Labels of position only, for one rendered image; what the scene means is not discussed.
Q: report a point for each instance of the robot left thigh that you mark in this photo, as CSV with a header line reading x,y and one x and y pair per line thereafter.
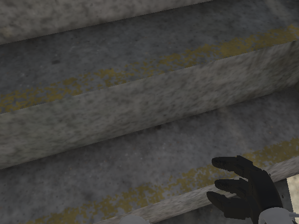
x,y
132,219

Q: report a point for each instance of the robot right hand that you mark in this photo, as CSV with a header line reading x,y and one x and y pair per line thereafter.
x,y
256,195

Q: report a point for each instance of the robot right forearm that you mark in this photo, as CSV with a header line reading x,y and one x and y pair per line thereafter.
x,y
276,215

